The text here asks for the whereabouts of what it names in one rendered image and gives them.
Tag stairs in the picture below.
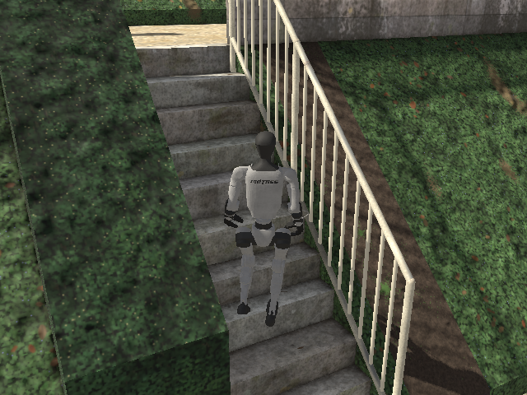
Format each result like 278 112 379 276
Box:
136 45 371 395

